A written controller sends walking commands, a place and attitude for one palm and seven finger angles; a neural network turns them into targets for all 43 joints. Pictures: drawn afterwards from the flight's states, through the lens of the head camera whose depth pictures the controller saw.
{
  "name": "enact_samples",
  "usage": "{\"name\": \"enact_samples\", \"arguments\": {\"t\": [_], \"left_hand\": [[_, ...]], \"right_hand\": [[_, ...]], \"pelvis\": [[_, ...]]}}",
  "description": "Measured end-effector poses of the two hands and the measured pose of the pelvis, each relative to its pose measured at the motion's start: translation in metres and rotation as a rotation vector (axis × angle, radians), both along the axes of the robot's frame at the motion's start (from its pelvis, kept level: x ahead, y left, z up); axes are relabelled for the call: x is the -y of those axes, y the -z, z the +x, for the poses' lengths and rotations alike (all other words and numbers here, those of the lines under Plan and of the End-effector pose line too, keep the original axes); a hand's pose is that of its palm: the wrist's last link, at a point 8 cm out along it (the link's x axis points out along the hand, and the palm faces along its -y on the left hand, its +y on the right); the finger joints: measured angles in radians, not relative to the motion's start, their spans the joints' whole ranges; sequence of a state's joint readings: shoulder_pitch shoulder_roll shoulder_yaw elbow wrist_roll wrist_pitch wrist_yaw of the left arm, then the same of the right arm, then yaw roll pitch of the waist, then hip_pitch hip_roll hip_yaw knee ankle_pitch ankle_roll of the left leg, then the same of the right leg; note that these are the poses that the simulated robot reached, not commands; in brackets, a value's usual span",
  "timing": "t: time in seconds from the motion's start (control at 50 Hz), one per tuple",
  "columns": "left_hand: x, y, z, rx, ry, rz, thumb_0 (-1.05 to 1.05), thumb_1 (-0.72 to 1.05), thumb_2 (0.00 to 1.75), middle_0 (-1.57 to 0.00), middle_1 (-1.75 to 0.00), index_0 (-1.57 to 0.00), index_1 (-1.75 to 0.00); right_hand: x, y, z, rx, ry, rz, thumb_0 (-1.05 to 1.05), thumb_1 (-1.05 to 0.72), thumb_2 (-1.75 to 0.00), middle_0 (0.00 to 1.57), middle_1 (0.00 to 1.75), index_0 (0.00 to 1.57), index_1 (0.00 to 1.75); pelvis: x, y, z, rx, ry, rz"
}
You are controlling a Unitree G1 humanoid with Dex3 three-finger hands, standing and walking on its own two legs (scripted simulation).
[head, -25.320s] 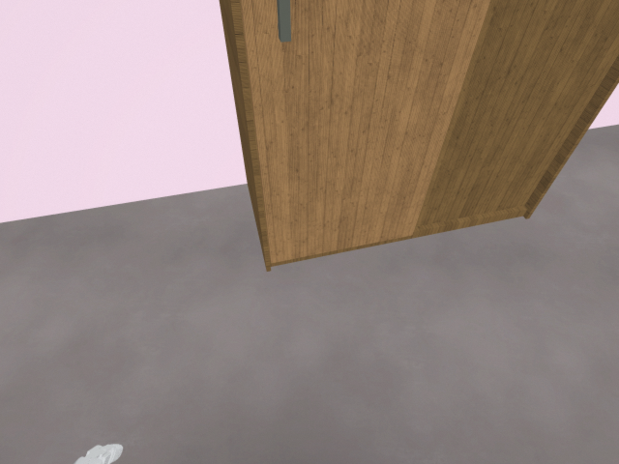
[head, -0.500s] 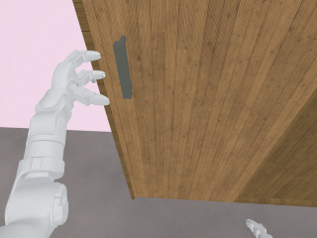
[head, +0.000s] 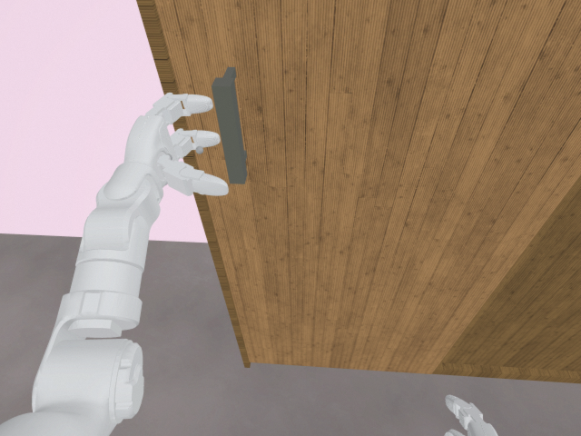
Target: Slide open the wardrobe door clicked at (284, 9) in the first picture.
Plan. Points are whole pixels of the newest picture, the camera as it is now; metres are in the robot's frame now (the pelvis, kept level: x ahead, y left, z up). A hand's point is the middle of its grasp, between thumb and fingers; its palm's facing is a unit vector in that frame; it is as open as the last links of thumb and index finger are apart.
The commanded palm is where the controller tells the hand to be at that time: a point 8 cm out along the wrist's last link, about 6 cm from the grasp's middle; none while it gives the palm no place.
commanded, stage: feel for the door with the fingertips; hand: left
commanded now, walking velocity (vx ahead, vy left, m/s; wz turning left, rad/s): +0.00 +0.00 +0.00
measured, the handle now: (234, 127) +0.47 +0.10 +0.21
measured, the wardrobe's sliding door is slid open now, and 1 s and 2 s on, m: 0.00 0.00 0.00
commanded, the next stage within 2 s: slide the fingers in behind the handle in 0.52 s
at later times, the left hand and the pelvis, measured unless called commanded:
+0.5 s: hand (213, 144) +0.42 +0.12 +0.21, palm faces -0.01 -1.00 +0.00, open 14.0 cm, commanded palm +0.41 +0.17 +0.21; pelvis -0.01 -0.01 +0.00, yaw +0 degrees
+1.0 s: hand (220, 147) +0.42 +0.11 +0.21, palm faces -0.04 -1.00 +0.01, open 13.9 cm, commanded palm +0.39 +0.17 +0.21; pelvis -0.02 -0.01 +0.00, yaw +0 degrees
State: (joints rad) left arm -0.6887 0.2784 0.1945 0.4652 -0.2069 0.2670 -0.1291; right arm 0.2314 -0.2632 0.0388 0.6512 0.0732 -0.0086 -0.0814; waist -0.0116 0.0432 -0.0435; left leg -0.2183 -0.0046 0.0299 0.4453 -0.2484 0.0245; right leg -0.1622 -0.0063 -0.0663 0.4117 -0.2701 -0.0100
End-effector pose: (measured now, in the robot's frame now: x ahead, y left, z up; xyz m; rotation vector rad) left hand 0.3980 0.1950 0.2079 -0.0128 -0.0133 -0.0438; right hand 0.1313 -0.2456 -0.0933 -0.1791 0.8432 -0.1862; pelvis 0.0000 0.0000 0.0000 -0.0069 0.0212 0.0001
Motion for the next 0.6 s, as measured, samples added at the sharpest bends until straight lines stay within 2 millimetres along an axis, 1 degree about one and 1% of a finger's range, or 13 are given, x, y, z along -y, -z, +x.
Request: {"name": "enact_samples", "arguments": {"t": [0.1,0.18,0.26,0.44,0.6], "left_hand": [[0.013,0.0,0.003,-0.01,-0.009,-0.007,-0.02,-0.51,0.3,-0.3,-1.2,-0.3,-1.2],[0.017,-0.002,0.002,-0.004,-0.019,0.003,-0.02,-0.5,0.3,-0.3,-1.2,-0.31,-1.2],[0.017,-0.006,0.0,0.003,-0.029,0.007,-0.02,-0.5,0.3,-0.3,-1.2,-0.31,-1.2],[0.017,-0.007,0.001,-0.02,-0.038,0.013,-0.02,-0.51,0.3,-0.3,-1.2,-0.3,-1.2],[0.018,-0.006,0.006,-0.022,-0.042,0.016,-0.02,-0.5,0.3,-0.33,-1.22,-0.33,-1.23]], "right_hand": [[-0.006,-0.003,0.007,0.02,-0.009,0.016,0.02,-0.91,-0.9,0.2,0.3,0.21,0.3],[-0.008,-0.003,0.009,0.023,-0.012,0.025,0.02,-0.91,-0.9,0.2,0.3,0.21,0.3],[-0.006,-0.002,0.006,0.01,-0.011,0.025,0.01,-0.91,-0.9,0.2,0.3,0.21,0.3],[0.006,0.001,-0.007,-0.024,0.0,0.002,0.02,-0.91,-0.9,0.2,0.3,0.21,0.3],[0.016,0.007,-0.027,-0.064,0.013,-0.018,0.01,-0.91,-0.9,0.2,0.3,0.21,0.3]], "pelvis": [[0.001,-0.001,0.0,0.004,0.007,0.002],[0.002,-0.001,0.0,0.009,0.01,0.002],[0.004,-0.001,0.0,0.015,0.009,0.003],[0.009,-0.001,-0.005,0.019,-0.001,0.004],[0.012,-0.001,-0.011,0.012,-0.01,0.003]]}}
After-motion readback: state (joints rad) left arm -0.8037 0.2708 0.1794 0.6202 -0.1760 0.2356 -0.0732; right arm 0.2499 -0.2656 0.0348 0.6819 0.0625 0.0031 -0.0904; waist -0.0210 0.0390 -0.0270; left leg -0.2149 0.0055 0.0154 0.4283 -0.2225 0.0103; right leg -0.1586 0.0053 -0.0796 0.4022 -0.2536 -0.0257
